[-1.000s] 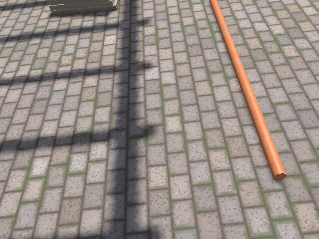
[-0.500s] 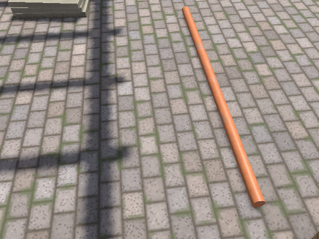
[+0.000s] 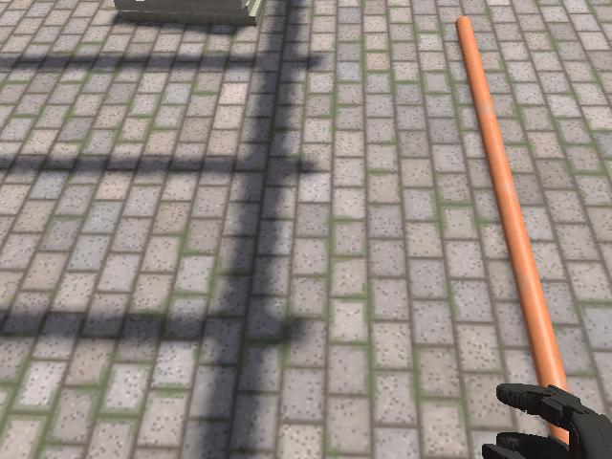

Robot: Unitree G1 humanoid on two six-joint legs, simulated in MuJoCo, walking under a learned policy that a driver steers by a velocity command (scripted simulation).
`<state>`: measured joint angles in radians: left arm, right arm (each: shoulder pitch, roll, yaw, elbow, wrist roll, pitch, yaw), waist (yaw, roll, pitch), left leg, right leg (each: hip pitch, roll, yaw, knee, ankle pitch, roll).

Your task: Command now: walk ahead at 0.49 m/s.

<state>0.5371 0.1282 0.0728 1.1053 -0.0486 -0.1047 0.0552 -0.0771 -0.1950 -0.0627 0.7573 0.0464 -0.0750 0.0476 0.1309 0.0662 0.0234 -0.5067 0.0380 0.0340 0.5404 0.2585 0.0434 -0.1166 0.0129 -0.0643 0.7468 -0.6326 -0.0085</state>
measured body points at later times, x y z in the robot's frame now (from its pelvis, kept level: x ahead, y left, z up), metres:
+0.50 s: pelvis +0.30 +0.00 -0.09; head +0.33 -0.01 +0.36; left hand +0.50 +0.23 -0.19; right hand +0.25 -0.27 -0.23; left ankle +0.15 +0.10 -0.81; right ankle +0.46 -0.12 -0.80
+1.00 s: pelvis +0.56 +0.00 -0.07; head +0.58 +0.00 +0.38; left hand +0.51 +0.26 -0.21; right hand +0.79 -0.22 -0.17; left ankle +0.75 +0.15 -0.78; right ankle +0.46 -0.11 -0.81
